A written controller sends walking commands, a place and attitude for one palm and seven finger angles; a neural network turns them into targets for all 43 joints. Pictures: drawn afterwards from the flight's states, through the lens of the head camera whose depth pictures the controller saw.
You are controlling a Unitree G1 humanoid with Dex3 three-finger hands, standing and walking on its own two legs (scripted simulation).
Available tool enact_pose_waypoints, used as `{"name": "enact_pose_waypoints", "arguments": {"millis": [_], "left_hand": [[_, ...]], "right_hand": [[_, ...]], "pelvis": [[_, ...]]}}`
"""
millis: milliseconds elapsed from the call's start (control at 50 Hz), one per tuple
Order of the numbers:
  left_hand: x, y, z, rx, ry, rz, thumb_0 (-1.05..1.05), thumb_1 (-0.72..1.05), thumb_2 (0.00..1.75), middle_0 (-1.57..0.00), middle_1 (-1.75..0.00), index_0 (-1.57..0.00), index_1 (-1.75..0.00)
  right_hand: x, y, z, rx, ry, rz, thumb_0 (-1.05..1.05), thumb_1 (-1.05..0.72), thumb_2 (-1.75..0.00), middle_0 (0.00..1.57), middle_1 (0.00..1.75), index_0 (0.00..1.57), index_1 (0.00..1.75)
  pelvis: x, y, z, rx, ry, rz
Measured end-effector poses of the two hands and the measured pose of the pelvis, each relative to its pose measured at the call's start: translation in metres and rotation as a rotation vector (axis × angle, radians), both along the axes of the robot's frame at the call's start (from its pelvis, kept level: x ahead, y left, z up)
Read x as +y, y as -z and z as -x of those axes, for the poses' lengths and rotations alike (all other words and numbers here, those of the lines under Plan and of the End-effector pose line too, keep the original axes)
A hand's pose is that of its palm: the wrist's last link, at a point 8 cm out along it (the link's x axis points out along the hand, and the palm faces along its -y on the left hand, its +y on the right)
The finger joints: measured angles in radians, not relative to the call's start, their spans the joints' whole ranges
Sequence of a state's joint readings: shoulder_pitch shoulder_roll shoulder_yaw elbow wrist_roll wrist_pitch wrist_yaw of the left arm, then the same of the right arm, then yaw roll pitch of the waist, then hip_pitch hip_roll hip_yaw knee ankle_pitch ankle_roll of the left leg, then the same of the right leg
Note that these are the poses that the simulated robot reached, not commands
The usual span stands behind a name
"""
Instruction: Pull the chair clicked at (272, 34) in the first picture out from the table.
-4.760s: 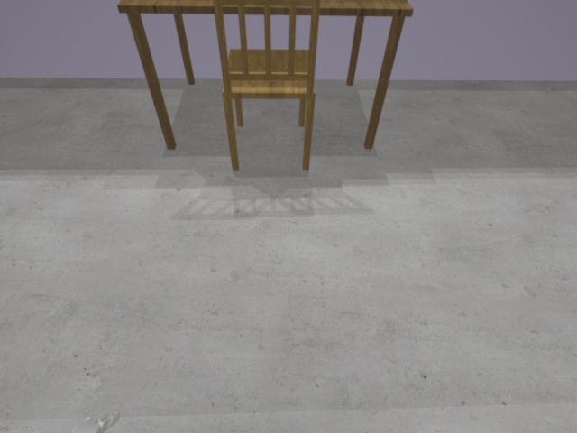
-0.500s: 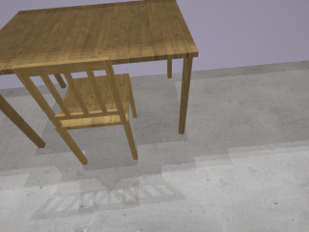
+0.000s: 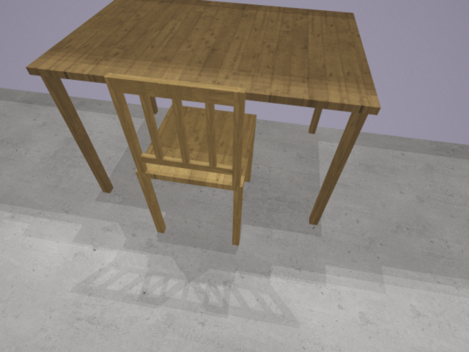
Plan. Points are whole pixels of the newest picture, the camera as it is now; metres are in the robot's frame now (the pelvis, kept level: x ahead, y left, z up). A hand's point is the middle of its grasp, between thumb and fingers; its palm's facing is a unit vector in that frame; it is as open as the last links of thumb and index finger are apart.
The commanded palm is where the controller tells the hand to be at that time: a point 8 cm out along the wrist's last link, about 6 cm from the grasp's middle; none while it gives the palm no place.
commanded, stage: take the last steps up to it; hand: left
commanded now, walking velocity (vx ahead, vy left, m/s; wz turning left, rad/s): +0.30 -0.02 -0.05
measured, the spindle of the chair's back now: (181, 132) +0.71 +0.27 -0.11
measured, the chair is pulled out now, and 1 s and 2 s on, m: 0.00 0.00 0.00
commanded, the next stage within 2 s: come to a stop and stand still in 0.54 s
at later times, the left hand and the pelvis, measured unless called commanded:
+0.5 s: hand (184, 279) +0.29 +0.16 -0.17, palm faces -0.04 -0.97 -0.23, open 7.3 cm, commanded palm none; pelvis +0.16 -0.03 -0.02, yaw -2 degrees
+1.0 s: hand (181, 290) +0.27 +0.16 -0.18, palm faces +0.02 -0.98 -0.18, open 7.3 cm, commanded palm none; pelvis +0.24 -0.01 +0.00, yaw -3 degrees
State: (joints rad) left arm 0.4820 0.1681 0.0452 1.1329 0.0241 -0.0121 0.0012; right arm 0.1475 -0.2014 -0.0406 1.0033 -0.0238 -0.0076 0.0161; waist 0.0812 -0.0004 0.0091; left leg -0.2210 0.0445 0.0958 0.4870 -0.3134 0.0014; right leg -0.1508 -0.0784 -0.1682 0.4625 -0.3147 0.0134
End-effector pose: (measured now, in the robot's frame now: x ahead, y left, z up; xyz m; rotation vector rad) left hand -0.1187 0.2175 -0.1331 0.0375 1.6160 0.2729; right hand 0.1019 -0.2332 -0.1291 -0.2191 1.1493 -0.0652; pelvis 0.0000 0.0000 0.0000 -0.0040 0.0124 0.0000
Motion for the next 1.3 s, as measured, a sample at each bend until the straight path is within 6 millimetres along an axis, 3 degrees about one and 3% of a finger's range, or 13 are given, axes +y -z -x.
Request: {"name": "enact_pose_waypoints", "arguments": {"millis": [60, 120, 260, 380, 440, 500, 620, 720, 900, 1000, 1100, 1200, 1300], "left_hand": [[0.01, 0.009, -0.007, 0.05, 0.017, 0.029, 0.0, 0.91, 0.9, -0.2, -0.3, -0.2, -0.3], [0.019, 0.011, -0.046, 0.007, 0.051, 0.037, 0.01, 0.91, 0.9, -0.2, -0.3, -0.2, -0.3], [0.029, 0.012, -0.188, -0.233, 0.131, 0.011, 0.0, 0.91, 0.9, -0.2, -0.3, -0.2, -0.3], [0.013, 0.007, -0.317, -0.385, 0.243, -0.019, 0.0, 0.92, 0.9, -0.2, -0.3, -0.2, -0.3], [0.0, 0.009, -0.371, -0.456, 0.29, -0.045, 0.0, 0.91, 0.9, -0.2, -0.3, -0.2, -0.3], [-0.011, 0.005, -0.398, -0.496, 0.288, -0.057, 0.0, 0.91, 0.9, -0.2, -0.3, -0.2, -0.3], [-0.028, -0.003, -0.402, -0.424, 0.255, -0.042, 0.0, 0.91, 0.9, -0.2, -0.3, -0.2, -0.3], [-0.023, -0.003, -0.399, -0.362, 0.219, -0.047, -0.01, 0.94, 0.9, -0.2, -0.3, -0.2, -0.3], [-0.013, 0.024, -0.389, -0.247, 0.149, 0.005, 0.0, 0.92, 0.9, -0.2, -0.3, -0.2, -0.3], [-0.008, 0.022, -0.382, -0.207, 0.162, -0.001, 0.0, 0.92, 0.9, -0.2, -0.3, -0.2, -0.3], [-0.005, 0.012, -0.372, -0.208, 0.185, -0.05, 0.0, 0.91, 0.9, -0.2, -0.3, -0.2, -0.3], [-0.014, 0.008, -0.352, -0.238, 0.209, -0.107, 0.0, 0.91, 0.9, -0.2, -0.3, -0.2, -0.3], [-0.035, -0.004, -0.333, -0.237, 0.195, -0.085, 0.0, 0.91, 0.9, -0.2, -0.3, -0.2, -0.3]], "right_hand": [[0.018, -0.001, -0.01, -0.034, 0.015, 0.0, 0.01, -0.91, -0.9, 0.2, 0.3, 0.2, 0.3], [0.025, -0.004, -0.002, -0.013, 0.071, 0.004, 0.0, -0.93, -0.9, 0.2, 0.3, 0.2, 0.3], [0.013, 0.002, 0.033, 0.17, 0.143, 0.035, -0.01, -0.95, -0.9, 0.2, 0.3, 0.2, 0.3], [0.007, 0.018, 0.058, 0.346, 0.229, -0.006, 0.0, -0.93, -0.9, 0.2, 0.3, 0.2, 0.3], [0.001, 0.032, 0.057, 0.421, 0.261, -0.038, 0.0, -0.92, -0.9, 0.2, 0.3, 0.2, 0.3], [-0.006, 0.035, 0.036, 0.438, 0.268, -0.055, 0.01, -0.92, -0.9, 0.2, 0.3, 0.2, 0.3], [-0.021, 0.023, -0.05, 0.302, 0.234, -0.052, 0.01, -0.92, -0.9, 0.2, 0.3, 0.2, 0.3], [-0.021, 0.017, -0.119, 0.2, 0.192, -0.039, 0.01, -0.92, -0.9, 0.2, 0.3, 0.2, 0.3], [-0.012, 0.011, -0.185, 0.131, 0.155, 0.027, 0.01, -0.95, -0.9, 0.2, 0.3, 0.2, 0.3], [-0.009, 0.008, -0.2, 0.094, 0.144, 0.027, 0.01, -0.94, -0.9, 0.2, 0.3, 0.2, 0.3], [-0.019, 0.014, -0.198, 0.065, 0.144, 0.001, 0.01, -0.92, -0.9, 0.2, 0.3, 0.2, 0.3], [-0.04, 0.028, -0.181, 0.04, 0.168, -0.043, 0.0, -0.91, -0.9, 0.2, 0.3, 0.2, 0.3], [-0.053, 0.02, -0.148, 0.101, 0.179, -0.06, 0.01, -0.91, -0.9, 0.2, 0.3, 0.2, 0.3]], "pelvis": [[0.01, 0.004, -0.013, -0.014, 0.012, -0.008], [0.015, -0.001, -0.029, -0.019, 0.013, -0.01], [0.015, -0.003, -0.07, -0.023, 0.012, -0.026], [-0.002, 0.007, -0.117, -0.025, 0.032, -0.037], [-0.016, 0.019, -0.144, -0.031, 0.039, -0.032], [-0.027, 0.019, -0.163, -0.043, 0.031, -0.021], [-0.036, 0.002, -0.197, -0.028, 0.025, -0.005], [-0.035, -0.004, -0.223, -0.016, 0.027, 0.004], [-0.015, 0.005, -0.253, -0.045, 0.045, 0.005], [-0.015, 0.003, -0.242, -0.038, 0.059, -0.006], [-0.023, 0.004, -0.223, -0.026, 0.069, -0.002], [-0.043, 0.012, -0.204, -0.036, 0.068, -0.02], [-0.055, -0.001, -0.203, -0.033, 0.068, -0.031]]}}
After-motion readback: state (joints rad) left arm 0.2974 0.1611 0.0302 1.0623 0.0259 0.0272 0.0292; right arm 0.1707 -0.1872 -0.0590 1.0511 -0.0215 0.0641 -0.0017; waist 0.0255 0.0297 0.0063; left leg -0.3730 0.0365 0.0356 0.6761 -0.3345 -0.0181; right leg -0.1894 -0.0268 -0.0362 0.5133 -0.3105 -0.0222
